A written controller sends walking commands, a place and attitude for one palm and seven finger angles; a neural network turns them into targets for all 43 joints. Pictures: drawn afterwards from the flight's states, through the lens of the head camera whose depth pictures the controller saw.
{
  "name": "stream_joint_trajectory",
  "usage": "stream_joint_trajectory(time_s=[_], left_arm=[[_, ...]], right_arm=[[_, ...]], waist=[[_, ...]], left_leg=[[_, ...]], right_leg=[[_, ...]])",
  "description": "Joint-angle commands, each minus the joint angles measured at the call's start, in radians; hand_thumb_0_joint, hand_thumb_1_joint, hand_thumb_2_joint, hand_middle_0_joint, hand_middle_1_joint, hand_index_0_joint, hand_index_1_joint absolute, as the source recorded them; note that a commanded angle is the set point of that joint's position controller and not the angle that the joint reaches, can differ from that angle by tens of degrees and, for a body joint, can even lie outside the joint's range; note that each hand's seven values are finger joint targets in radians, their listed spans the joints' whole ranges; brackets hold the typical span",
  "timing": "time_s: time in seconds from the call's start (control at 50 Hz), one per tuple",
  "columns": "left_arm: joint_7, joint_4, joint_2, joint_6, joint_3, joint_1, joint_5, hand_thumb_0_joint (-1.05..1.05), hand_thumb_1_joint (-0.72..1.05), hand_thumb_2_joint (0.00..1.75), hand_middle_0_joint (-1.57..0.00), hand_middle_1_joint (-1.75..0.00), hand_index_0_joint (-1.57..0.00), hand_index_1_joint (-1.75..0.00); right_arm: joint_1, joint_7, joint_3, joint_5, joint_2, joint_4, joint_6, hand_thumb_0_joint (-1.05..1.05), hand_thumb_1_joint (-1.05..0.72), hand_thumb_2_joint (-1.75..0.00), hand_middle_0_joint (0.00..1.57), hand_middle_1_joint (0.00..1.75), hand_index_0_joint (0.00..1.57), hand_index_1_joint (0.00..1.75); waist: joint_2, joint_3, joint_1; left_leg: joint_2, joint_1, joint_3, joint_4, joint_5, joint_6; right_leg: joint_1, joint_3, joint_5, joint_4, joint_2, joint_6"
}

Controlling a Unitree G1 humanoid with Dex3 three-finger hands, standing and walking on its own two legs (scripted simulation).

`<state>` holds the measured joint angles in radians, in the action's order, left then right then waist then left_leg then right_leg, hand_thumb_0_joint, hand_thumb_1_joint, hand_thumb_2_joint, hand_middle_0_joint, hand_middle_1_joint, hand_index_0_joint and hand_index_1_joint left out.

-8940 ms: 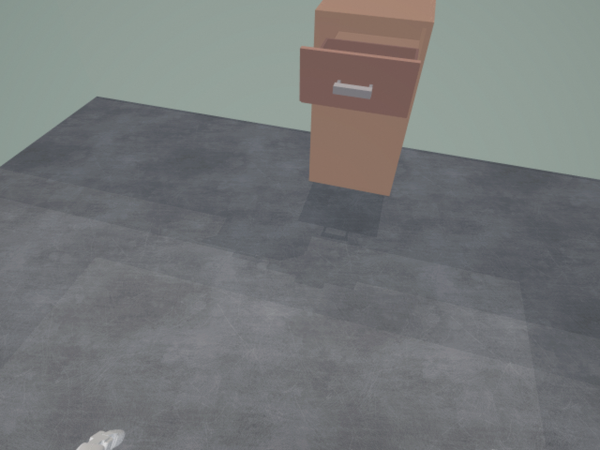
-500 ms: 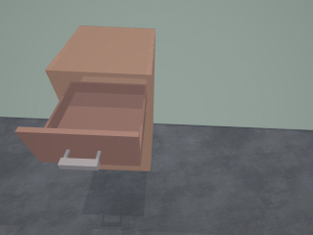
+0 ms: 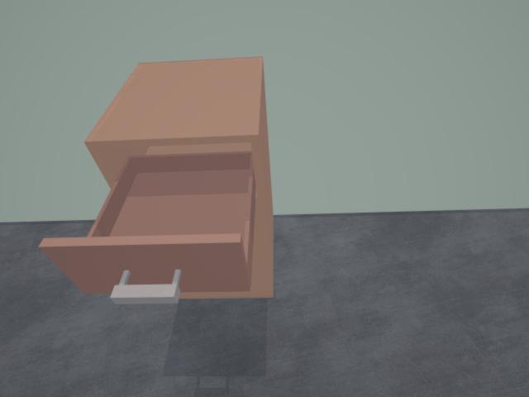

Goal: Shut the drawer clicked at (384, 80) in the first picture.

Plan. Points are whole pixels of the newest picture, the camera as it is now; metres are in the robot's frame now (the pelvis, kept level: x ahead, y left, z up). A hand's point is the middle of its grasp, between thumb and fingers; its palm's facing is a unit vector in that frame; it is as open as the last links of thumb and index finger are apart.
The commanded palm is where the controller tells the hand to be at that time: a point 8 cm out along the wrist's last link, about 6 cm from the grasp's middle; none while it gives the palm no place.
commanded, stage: raise the hand and make a fist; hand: left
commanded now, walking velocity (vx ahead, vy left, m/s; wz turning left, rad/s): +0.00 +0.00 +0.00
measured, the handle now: (149, 284) +0.34 +0.25 -0.07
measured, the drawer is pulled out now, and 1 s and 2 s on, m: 0.29 0.29 0.29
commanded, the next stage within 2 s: bring the fist close to the handle in 2.00 s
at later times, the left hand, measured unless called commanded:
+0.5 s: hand (174, 378) +0.17 +0.15 -0.03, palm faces -0.01 -1.00 +0.00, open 6.1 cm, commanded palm +0.10 +0.24 -0.04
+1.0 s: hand (135, 375) +0.16 +0.20 -0.01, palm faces +0.07 -1.00 -0.05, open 3.6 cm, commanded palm +0.10 +0.25 -0.01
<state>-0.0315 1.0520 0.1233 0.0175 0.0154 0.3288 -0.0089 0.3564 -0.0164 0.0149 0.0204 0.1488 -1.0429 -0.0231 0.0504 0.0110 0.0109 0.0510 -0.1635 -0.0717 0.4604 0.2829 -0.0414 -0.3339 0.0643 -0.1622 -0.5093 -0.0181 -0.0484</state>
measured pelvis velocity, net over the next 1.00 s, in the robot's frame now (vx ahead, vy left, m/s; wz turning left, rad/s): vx -0.01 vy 0.01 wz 0.01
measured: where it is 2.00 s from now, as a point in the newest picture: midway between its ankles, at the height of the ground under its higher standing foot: outside the picture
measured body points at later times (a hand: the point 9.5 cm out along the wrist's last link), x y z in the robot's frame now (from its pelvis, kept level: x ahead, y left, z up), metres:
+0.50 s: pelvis +0.03 -0.02 -0.05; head +0.06 +0.00 +0.40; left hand +0.16 +0.20 -0.03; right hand +0.28 -0.28 -0.06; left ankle -0.02 +0.10 -0.74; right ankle +0.07 -0.09 -0.74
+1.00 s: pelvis -0.01 +0.01 -0.07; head +0.04 +0.01 +0.38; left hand +0.15 +0.25 +0.00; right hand +0.15 -0.21 -0.15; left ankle -0.02 +0.10 -0.74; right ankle +0.07 -0.09 -0.74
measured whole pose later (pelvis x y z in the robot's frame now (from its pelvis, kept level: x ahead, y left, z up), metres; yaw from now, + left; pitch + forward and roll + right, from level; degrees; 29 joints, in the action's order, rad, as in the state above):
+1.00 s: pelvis -0.01 +0.01 -0.07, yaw +0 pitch +12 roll -1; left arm 0.20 -0.26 0.21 0.29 0.18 0.69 0.28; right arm 0.28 -0.03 0.00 -0.05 0.16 -0.55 -0.19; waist 0.01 0.12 0.03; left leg 0.03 -0.72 -0.01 1.08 0.56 -0.04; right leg -0.85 0.10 -0.37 -1.01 -0.01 -0.05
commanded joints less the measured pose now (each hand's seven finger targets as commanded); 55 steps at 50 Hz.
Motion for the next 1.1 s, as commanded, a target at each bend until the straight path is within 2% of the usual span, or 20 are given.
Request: stream_joint_trajectory(time_s=[0.0, 0.06, 0.08, 0.1, 0.12, 0.14, 0.16, 0.18, 0.22, 0.3, 0.36, 0.44, 0.52, 0.6, 0.64, 0.7, 0.78, 0.86, 0.94, 1.08], left_arm=[[0.0, -0.028, 0.083, 0.025, 0.009, 0.042, 0.0, 0.0, 0.9, 0.9, -0.2, -0.3, -0.2, -0.3], [0.0, -0.011, 0.086, 0.029, 0.004, 0.041, 0.002, 0.0, 0.9, 0.9, -0.2, -0.3, -0.2, -0.3], [-0.04, 0.028, 0.145, 0.02, 0.01, 0.14, -0.007, 0.0, 0.9, 0.9, -0.2, -0.3, -0.2, -0.3], [-0.025, -1.464, 0.324, 0.258, 0.083, -0.677, 0.215, 0.0, 0.9, 0.9, -0.22, -0.32, -0.22, -0.32], [-0.073, -1.216, 0.282, 0.192, 0.087, -0.27, 0.144, 0.0, 0.9, 0.9, -0.24, -0.34, -0.24, -0.34], [-0.116, -1.141, 0.175, 0.144, 0.012, -0.2, 0.157, 0.0, 0.9, 0.9, -0.26, -0.37, -0.26, -0.37], [-0.121, -0.916, 0.027, 0.059, -0.041, 0.067, 0.153, 0.0, 0.9, 0.9, -0.28, -0.39, -0.28, -0.39], [-0.103, -1.08, 0.043, 0.079, -0.031, -0.006, 0.204, 0.0, 0.9, 0.9, -0.3, -0.41, -0.3, -0.41], [-0.073, -1.106, 0.101, 0.17, 0.023, 0.021, 0.183, 0.0, 0.9, 0.9, -0.34, -0.45, -0.34, -0.45], [0.099, -0.9, 0.008, 0.369, 0.096, 0.521, 0.229, 0.0, 0.9, 0.9, -0.42, -0.54, -0.42, -0.54], [0.284, -0.957, 0.065, 0.564, 0.185, 0.648, 0.259, 0.0, 0.9, 0.9, -0.48, -0.6, -0.48, -0.6], [0.391, -1.136, 0.214, 0.642, 0.292, 0.569, 0.251, 0.0, 0.9, 0.9, -0.56, -0.69, -0.56, -0.69], [0.333, -1.332, 0.151, 0.673, 0.307, 0.472, 0.33, 0.0, 0.9, 0.9, -0.64, -0.78, -0.64, -0.78], [0.34, -1.416, 0.106, 0.742, 0.187, 0.285, 0.313, 0.0, 0.9, 0.9, -0.72, -0.86, -0.72, -0.86], [0.387, -1.448, 0.081, 0.728, 0.081, 0.176, 0.301, 0.0, 0.9, 0.9, -0.76, -0.91, -0.76, -0.91], [0.439, -1.391, 0.152, 0.652, 0.096, 0.194, 0.283, 0.0, 0.9, 0.9, -0.82, -0.97, -0.82, -0.97], [0.435, -1.396, 0.249, 0.439, 0.232, 0.38, 0.294, 0.0, 0.9, 0.9, -0.9, -1.06, -0.9, -1.06], [0.29, -1.466, 0.162, 0.293, 0.274, 0.518, 0.341, 0.0, 0.9, 0.9, -0.98, -1.14, -0.98, -1.14], [0.171, -1.484, 0.161, 0.34, 0.259, 0.501, 0.302, 0.0, 0.9, 0.9, -1.06, -1.23, -1.06, -1.23], [0.233, -1.552, 0.151, 0.518, 0.102, 0.407, 0.263, 0.0, 0.9, 0.9, -1.2, -1.38, -1.2, -1.38]], right_arm=[[0.089, -0.007, -0.006, -0.002, 0.061, -0.003, -0.015, 0.0, -0.9, -0.9, 0.2, 0.3, 0.2, 0.3], [0.075, -0.009, -0.002, -0.005, 0.065, -0.017, -0.017, 0.0, -0.9, -0.9, 0.2, 0.3, 0.2, 0.3], [-0.044, -0.002, -0.03, -0.017, 0.125, 0.044, -0.011, 0.0, -0.9, -0.9, 0.2, 0.3, 0.2, 0.3], [-0.128, -0.058, -0.04, -0.067, 0.297, 0.434, -0.173, 0.0, -0.9, -0.9, 0.2, 0.3, 0.2, 0.3], [-0.233, -0.09, -0.011, -0.064, 0.221, 0.364, -0.261, 0.0, -0.9, -0.9, 0.2, 0.3, 0.2, 0.3], [-0.209, -0.088, -0.028, -0.064, 0.232, 0.319, -0.298, 0.0, -0.9, -0.9, 0.2, 0.3, 0.2, 0.3], [-0.156, -0.076, -0.022, -0.07, 0.18, 0.28, -0.301, 0.0, -0.9, -0.9, 0.2, 0.3, 0.2, 0.3], [-0.175, -0.078, -0.023, -0.08, 0.204, 0.344, -0.319, 0.0, -0.9, -0.9, 0.2, 0.3, 0.2, 0.3], [-0.177, -0.081, -0.048, -0.052, 0.225, 0.393, -0.355, 0.0, -0.9, -0.9, 0.2, 0.3, 0.2, 0.3], [-0.209, -0.026, -0.103, -0.031, 0.196, 0.501, -0.35, 0.0, -0.9, -0.9, 0.2, 0.3, 0.2, 0.3], [-0.251, 0.039, -0.127, -0.041, 0.193, 0.559, -0.32, 0.0, -0.9, -0.9, 0.2, 0.3, 0.2, 0.3], [-0.322, 0.047, -0.132, -0.035, 0.193, 0.639, -0.263, 0.0, -0.9, -0.9, 0.2, 0.3, 0.2, 0.3], [-0.292, 0.013, -0.132, -0.035, 0.143, 0.678, -0.244, 0.0, -0.9, -0.9, 0.2, 0.3, 0.2, 0.3], [-0.228, -0.004, -0.12, -0.023, 0.161, 0.636, -0.285, 0.0, -0.9, -0.9, 0.2, 0.3, 0.2, 0.3], [-0.221, -0.009, -0.095, -0.022, 0.189, 0.642, -0.316, 0.0, -0.9, -0.9, 0.2, 0.3, 0.2, 0.3], [-0.199, -0.019, -0.093, -0.046, 0.214, 0.636, -0.341, 0.0, -0.9, -0.9, 0.2, 0.3, 0.2, 0.3], [-0.247, -0.022, -0.088, -0.079, 0.188, 0.693, -0.307, 0.0, -0.9, -0.9, 0.2, 0.3, 0.2, 0.3], [-0.31, -0.023, -0.068, -0.082, 0.129, 0.73, -0.246, 0.0, -0.9, -0.9, 0.2, 0.3, 0.2, 0.3], [-0.312, -0.027, -0.069, -0.072, 0.143, 0.723, -0.232, 0.0, -0.9, -0.9, 0.2, 0.3, 0.2, 0.3], [-0.182, -0.016, -0.08, -0.067, 0.203, 0.721, -0.306, 0.0, -0.9, -0.9, 0.2, 0.3, 0.2, 0.3]], waist=[[-0.068, -0.077, 0.001], [-0.072, -0.049, 0.002], [-0.26, -0.056, -0.065], [0.024, 0.367, 0.087], [0.139, 0.316, -0.008], [0.184, 0.195, 0.027], [0.097, 0.098, 0.016], [0.07, 0.003, 0.015], [-0.113, -0.007, 0.039], [-0.435, 0.062, -0.064], [-0.235, 0.187, -0.097], [-0.007, 0.217, -0.095], [0.04, 0.316, -0.061], [0.036, 0.293, 0.03], [0.043, 0.277, 0.081], [-0.066, 0.3, 0.083], [-0.015, 0.392, -0.037], [-0.05, 0.344, -0.106], [-0.103, 0.186, -0.069], [-0.044, 0.215, 0.02]], left_leg=[[-0.114, -0.135, 0.137, -0.144, 0.009, -0.008], [-0.115, -0.109, 0.128, -0.14, -0.035, -0.001], [-0.168, -0.142, 0.064, -0.001, 0.04, 0.021], [-0.032, 0.022, 0.08, -0.091, -0.059, 0.003], [-0.037, -0.016, 0.053, -0.093, -0.035, 0.003], [-0.043, -0.086, 0.06, -0.098, 0.021, 0.025], [-0.05, -0.143, 0.084, -0.097, 0.049, 0.028], [-0.043, -0.179, 0.113, -0.077, 0.075, 0.022], [-0.034, -0.243, 0.109, 0.02, 0.086, 0.009], [-0.026, -0.486, 0.084, 0.216, -0.021, 0.028], [-0.005, -0.558, 0.059, 0.33, -0.114, 0.059], [0.009, -0.641, 0.051, 0.433, -0.077, 0.047], [0.002, -0.632, 0.076, 0.493, -0.081, 0.034], [-0.03, -0.638, 0.121, 0.568, -0.047, 0.018], [-0.041, -0.612, 0.135, 0.594, -0.039, 0.002], [-0.049, -0.662, 0.151, 0.586, 0.061, -0.007], [-0.031, -0.66, 0.138, 0.485, 0.052, 0.005], [-0.023, -0.651, 0.135, 0.406, 0.001, 0.03], [-0.035, -0.706, 0.132, 0.391, 0.117, 0.027], [-0.032, -0.665, 0.145, 0.436, 0.207, 0.017]], right_leg=[[0.116, -0.173, -0.114, 0.151, -0.098, -0.017], [0.157, -0.168, -0.042, 0.151, -0.105, -0.019], [0.155, -0.128, 0.066, 0.113, -0.115, 0.026], [0.217, -0.132, -0.015, 0.06, -0.033, 0.028], [0.224, -0.099, -0.096, 0.028, -0.003, -0.011], [0.15, -0.074, -0.123, 0.034, -0.003, -0.009], [0.09, -0.036, -0.122, 0.044, -0.005, 0.004], [0.06, -0.044, -0.156, 0.053, -0.014, 0.016], [-0.026, -0.042, -0.267, 0.059, -0.021, 0.031], [-0.024, -0.064, -0.152, -0.096, -0.029, 0.046], [0.051, -0.101, 0.252, -0.255, -0.054, 0.039], [-0.029, -0.176, 0.223, -0.321, -0.069, 0.02], [-0.1, -0.159, 0.148, -0.373, -0.033, 0.021], [-0.294, -0.108, 0.001, -0.406, 0.001, 0.016], [-0.384, -0.076, -0.078, -0.427, 0.015, 0.011], [-0.367, -0.078, -0.21, -0.39, 0.009, 0.02], [-0.196, -0.08, -0.253, -0.36, -0.009, 0.019], [-0.127, -0.008, -0.202, -0.373, 0.002, 0.018], [-0.236, -0.002, -0.362, -0.345, 0.008, 0.016], [-0.353, -0.031, -0.44, -0.333, 0.001, 0.016]])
